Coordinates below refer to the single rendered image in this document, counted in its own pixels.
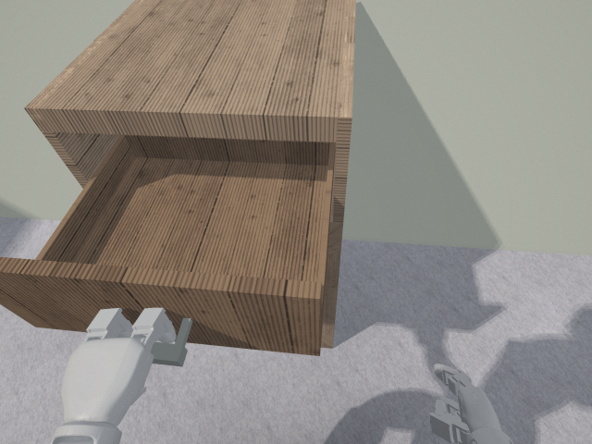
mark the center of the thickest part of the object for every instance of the robot left hand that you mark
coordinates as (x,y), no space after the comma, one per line
(106,374)

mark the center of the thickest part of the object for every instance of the cabinet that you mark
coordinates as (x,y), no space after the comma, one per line
(277,70)

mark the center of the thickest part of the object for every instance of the left robot forearm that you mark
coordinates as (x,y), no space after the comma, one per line
(86,432)

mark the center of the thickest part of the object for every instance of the robot right hand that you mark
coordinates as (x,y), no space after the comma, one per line
(455,421)

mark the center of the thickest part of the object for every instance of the handle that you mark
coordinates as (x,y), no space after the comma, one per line
(173,354)

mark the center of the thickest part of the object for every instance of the drawer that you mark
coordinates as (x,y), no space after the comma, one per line
(231,233)

